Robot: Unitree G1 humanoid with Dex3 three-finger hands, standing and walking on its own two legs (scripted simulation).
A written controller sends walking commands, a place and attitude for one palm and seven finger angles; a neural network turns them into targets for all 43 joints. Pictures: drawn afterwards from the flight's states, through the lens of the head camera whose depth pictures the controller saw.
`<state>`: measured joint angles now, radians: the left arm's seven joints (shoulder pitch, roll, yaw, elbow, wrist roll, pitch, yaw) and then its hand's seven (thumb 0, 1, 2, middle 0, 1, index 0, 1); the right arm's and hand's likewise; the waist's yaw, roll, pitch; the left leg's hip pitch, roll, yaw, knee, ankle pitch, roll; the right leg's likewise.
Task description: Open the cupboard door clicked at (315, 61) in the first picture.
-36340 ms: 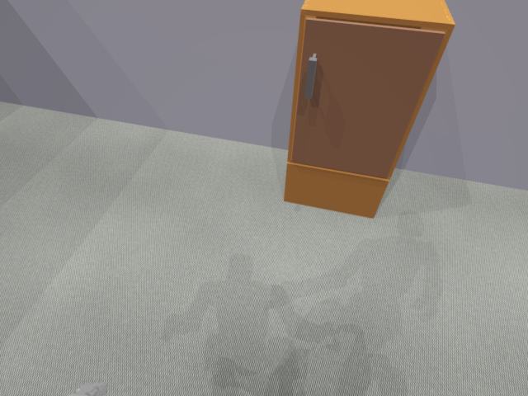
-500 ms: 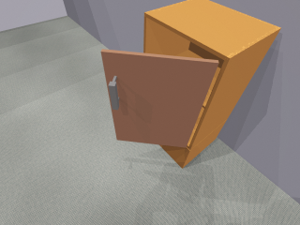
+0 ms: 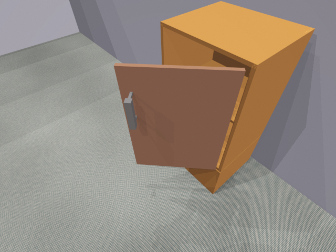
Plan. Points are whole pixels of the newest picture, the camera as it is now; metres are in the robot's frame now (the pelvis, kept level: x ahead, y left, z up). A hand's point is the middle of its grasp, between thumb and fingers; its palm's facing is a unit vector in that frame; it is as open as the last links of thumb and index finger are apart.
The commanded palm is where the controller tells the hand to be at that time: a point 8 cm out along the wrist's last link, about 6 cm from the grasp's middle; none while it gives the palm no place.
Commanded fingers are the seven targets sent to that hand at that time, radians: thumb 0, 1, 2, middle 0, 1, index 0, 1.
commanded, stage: look again from close up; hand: left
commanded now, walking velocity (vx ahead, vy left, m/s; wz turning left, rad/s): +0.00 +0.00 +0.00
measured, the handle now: (132, 110) +0.60 +0.17 -0.04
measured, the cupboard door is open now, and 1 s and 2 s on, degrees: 44 44 44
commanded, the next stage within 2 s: shuffle to correct the standing spot in 0.20 s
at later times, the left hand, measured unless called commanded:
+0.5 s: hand out of the picture -0.03 +0.17 -0.18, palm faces -0.01 -0.98 -0.18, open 7.3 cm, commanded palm none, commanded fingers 0.00 0.90 0.90 -0.20 -0.30 -0.20 -0.30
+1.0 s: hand out of the picture +0.10 +0.17 -0.17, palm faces +0.01 -0.98 -0.20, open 7.3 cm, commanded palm none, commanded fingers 0.00 0.90 0.90 -0.20 -0.30 -0.20 -0.30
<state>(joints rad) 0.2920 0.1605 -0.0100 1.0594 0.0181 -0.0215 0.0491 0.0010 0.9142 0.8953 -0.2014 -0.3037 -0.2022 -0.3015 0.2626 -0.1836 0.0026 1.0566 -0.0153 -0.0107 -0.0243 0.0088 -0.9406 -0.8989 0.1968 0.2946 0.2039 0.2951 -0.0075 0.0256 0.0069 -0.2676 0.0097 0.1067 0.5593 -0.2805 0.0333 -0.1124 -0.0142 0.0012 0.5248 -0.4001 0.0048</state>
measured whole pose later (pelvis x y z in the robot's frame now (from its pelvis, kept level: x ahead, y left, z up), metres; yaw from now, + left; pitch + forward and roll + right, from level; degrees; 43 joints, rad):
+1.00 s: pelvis +0.06 -0.01 +0.01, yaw -1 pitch +0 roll -1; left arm 0.20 0.18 0.04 1.00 0.03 0.03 0.03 0.00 0.92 0.90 -0.20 -0.30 -0.20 -0.30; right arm 0.25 -0.13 -0.01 1.06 -0.02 -0.01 -0.04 0.01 -0.94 -0.90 0.20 0.30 0.21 0.30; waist 0.01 -0.03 0.11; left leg -0.16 0.04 0.12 0.47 -0.30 0.03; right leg -0.43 -0.05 -0.04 0.82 -0.36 0.01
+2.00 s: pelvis +0.03 -0.04 +0.00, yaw -1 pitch +0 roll +0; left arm 0.24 0.15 0.00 1.09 0.02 -0.03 0.04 0.01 0.94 0.90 -0.20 -0.30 -0.20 -0.30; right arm 0.34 -0.14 0.00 1.07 -0.02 -0.02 -0.02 0.00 -0.91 -0.90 0.20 0.29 0.20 0.30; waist -0.04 0.05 0.03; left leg -0.22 0.02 0.06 0.54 -0.32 0.00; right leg -0.26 -0.01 -0.02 0.56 -0.31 -0.01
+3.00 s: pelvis -0.02 -0.03 -0.10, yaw +2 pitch +14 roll -3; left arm 0.40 0.22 0.17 0.02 -0.26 -0.56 -0.33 0.01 0.40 0.68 -0.24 -0.63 -0.24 -0.62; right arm 0.13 -0.24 -0.01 0.50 0.01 -0.24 -0.03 0.01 -0.91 -0.90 0.20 0.29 0.20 0.30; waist 0.06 -0.01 -0.11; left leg -0.96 0.02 -0.04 1.28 -0.56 0.00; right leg -0.93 -0.03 -0.11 1.22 -0.52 -0.02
